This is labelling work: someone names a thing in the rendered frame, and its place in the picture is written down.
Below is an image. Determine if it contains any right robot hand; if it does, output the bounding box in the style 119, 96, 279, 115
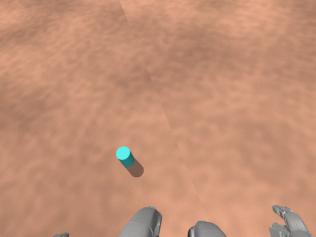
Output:
269, 205, 309, 237

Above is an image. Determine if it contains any can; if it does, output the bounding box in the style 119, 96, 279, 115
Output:
116, 146, 135, 167

